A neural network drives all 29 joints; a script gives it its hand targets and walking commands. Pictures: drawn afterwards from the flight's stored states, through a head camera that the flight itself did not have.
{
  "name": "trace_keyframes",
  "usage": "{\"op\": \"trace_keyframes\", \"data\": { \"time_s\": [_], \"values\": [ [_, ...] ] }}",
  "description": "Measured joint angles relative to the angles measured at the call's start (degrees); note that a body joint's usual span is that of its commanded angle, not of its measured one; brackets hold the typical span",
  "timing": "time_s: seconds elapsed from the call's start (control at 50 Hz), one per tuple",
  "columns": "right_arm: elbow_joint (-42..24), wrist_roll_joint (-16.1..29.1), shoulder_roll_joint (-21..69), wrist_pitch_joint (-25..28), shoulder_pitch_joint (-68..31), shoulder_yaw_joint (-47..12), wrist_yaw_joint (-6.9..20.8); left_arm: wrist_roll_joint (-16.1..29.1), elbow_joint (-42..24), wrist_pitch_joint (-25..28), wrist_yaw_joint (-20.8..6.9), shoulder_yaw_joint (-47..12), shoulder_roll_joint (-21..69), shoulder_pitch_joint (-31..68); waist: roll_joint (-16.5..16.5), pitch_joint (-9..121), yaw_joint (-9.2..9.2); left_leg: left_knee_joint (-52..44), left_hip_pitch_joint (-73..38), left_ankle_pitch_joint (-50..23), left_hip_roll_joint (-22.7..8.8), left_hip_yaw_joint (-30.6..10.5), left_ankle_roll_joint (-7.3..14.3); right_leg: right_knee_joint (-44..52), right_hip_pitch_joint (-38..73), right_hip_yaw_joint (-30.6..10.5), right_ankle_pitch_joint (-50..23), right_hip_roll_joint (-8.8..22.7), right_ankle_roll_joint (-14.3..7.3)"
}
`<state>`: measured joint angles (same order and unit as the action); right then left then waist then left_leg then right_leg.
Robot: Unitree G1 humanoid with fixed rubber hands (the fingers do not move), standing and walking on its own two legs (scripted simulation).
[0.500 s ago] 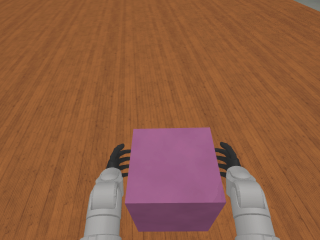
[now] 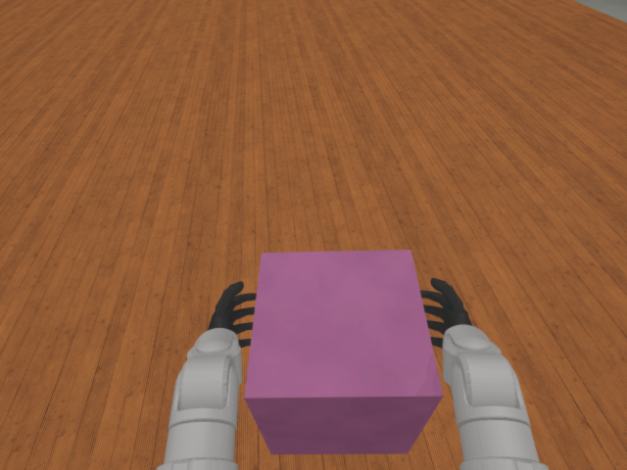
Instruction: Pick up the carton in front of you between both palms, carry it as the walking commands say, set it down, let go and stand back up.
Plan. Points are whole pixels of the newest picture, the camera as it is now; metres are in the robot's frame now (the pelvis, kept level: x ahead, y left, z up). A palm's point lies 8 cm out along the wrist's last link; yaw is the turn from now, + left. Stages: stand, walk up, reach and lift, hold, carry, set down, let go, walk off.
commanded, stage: carry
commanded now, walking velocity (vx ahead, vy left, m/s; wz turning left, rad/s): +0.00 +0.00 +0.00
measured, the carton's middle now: (337, 357) +0.30 +0.00 -0.05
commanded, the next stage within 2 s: hold in 0.34 s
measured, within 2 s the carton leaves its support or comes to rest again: neither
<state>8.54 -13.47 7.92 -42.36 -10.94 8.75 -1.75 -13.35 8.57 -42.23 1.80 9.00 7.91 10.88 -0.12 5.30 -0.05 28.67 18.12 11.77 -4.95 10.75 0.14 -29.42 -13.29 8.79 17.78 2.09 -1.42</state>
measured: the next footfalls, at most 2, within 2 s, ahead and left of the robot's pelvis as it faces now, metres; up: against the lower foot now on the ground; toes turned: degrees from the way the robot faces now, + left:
none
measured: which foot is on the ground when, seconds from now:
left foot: down 0.00-1.00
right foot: down 0.00-1.00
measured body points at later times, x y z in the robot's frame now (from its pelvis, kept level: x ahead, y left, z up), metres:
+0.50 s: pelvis -0.01 +0.00 +0.01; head -0.03 +0.00 +0.46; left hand +0.28 +0.14 +0.03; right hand +0.27 -0.17 +0.03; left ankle +0.03 +0.14 -0.74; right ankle -0.02 -0.10 -0.74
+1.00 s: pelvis -0.05 +0.04 -0.01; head -0.03 +0.04 +0.44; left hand +0.33 +0.12 +0.01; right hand +0.28 -0.18 +0.01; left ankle +0.03 +0.13 -0.74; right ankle -0.02 -0.10 -0.74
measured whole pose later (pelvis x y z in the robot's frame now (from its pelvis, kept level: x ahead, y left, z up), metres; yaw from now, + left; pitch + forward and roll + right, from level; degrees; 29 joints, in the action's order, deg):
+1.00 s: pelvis -0.05 +0.04 -0.01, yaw -9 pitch -5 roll +0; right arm 36.9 -28.7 9.1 -30.2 -36.1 32.3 4.2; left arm -27.0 33.7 -32.0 0.1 31.1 12.3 35.3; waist -0.6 -6.2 0.0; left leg 35.5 16.9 13.9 3.2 -3.1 0.8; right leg -36.9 -15.7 -5.9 16.5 -2.0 0.1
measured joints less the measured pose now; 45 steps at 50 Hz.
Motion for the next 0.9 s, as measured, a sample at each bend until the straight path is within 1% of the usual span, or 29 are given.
{"op": "trace_keyframes", "data": {
  "time_s": [0.34,0.36,0.38,0.4,0.42,0.46,0.5,0.52,0.58,0.64,0.7,0.74,0.8,0.9],
  "values": [
    [0.06,-0.05,0.01,-0.03,-0.09,0.01,0.01,-0.06,0.05,-0.02,-0.04,0.07,0.01,0.07,0.04,0.02,-0.04,-0.01,0.5,-0.57,-0.34,-0.23,-0.31,-0.32,-0.63,0.19,-0.26,-0.24,-0.4],
    [0.07,-0.03,0.05,0.2,-0.17,0.05,0.08,-0.17,-0.27,0.05,-0.04,0.07,0.03,0.01,-0.05,-1.3,0.05,-0.85,-0.94,-1.93,0.28,-1.32,-0.1,0.14,0.6,-0.14,-0.58,-0.38,-0.76],
    [0.09,-0.12,0.07,0.57,-0.13,-0.23,0.22,-0.28,-1.0,0.08,-0.05,-0.03,-0.03,-0.39,-0.24,-2.84,0.43,-2.2,-2.99,-1.83,1.43,-3.94,0.02,1.17,2.23,-1.49,-1.09,-0.8,-1.11],
    [0.17,-0.31,0.03,0.96,0.05,-0.59,0.37,-0.38,-1.58,0.12,-0.15,-0.13,-0.11,-0.85,-0.43,-4.13,0.65,-3.49,-4.8,-1.68,2.04,-5.47,-0.17,2.49,3.87,-2.42,-1.76,-1.08,-0.8],
    [0.23,-0.41,0.01,1.15,0.15,-0.81,0.49,-0.42,-1.96,0.16,-0.21,-0.24,-0.17,-1.27,-0.36,-5.14,0.97,-4.81,-6.42,-3.52,2.72,-7.97,-0.46,3.81,5.27,-3.47,-2.54,-1.55,-0.38],
    [0.77,-0.61,-0.01,1.46,0.17,-0.87,0.74,-0.36,-2.03,0.25,-0.32,-0.21,-0.23,-1.7,-0.13,-6.47,1.01,-6.46,-9.02,-2.83,3.32,-11.07,-0.97,5.97,7.48,-5.14,-3.91,-2.43,-0.22],
    [1.12,-0.7,-0.01,1.54,0.09,-0.44,0.86,-0.43,-1.31,0.38,-0.42,-0.17,-0.18,-1.36,0.04,-7.34,0.42,-7.32,-10.52,-2.95,3.6,-12.53,-1.97,7.15,8.88,-6.09,-4.81,-2.86,-0.25],
    [1.25,-0.74,0.01,1.49,0.02,-0.17,0.84,-0.59,-0.81,0.44,-0.51,-0.17,-0.13,-1.05,0.13,-7.62,0.18,-7.48,-11.09,-2.89,3.72,-13.02,-1.92,7.43,9.35,-6.57,-5.1,-3.05,-0.21],
    [1.87,-0.93,0.06,1.32,-0.33,0.7,0.76,-1.36,1.2,0.57,-0.8,0.14,0.08,0.39,0.0,-7.93,-0.41,-7.37,-12.08,-2.88,3.93,-12.84,-1.51,7.42,10.04,-7.77,-5.48,-3.19,0.08],
    [3.18,-1.17,0.21,1.15,-1.25,1.7,0.96,-2.3,3.25,0.58,-0.99,1.0,0.35,1.92,-0.28,-7.81,-0.44,-7.04,-12.63,-2.8,4.3,-12.64,-1.23,6.89,10.19,-8.88,-5.61,-3.18,0.42],
    [5.33,-1.88,0.52,1.21,-2.89,3.01,1.51,-3.08,5.18,0.5,-1.25,2.53,0.68,3.54,-0.52,-7.71,-0.19,-6.39,-12.85,-2.62,4.77,-12.66,-0.99,6.25,10.15,-9.8,-5.68,-3.14,0.74],
    [7.93,-3.03,0.98,1.69,-5.03,4.83,2.04,-3.82,7.17,0.66,-1.39,4.32,1.1,5.38,-0.6,-7.86,0.01,-5.41,-12.62,-2.25,5.22,-12.88,-0.69,5.34,9.82,-10.36,-5.5,-3.11,0.88],
    [13.38,-5.99,2.17,3.56,-9.59,9.47,2.76,-5.7,11.54,1.83,-1.54,8.63,2.27,9.45,-0.59,-8.24,0.14,-3.05,-11.55,-1.27,6.04,-13.51,-0.26,3.16,8.63,-11.39,-4.69,-3.29,0.93],
    [23.02,-10.89,1.93,8.02,-18.42,17.9,4.74,-9.93,19.83,5.74,-1.52,16.44,3.88,17.66,-0.49,-9.56,-0.03,1.85,-8.18,0.7,7.52,-14.33,0.36,-1.94,4.96,-13.39,-2.67,-3.82,0.89]
  ]
}}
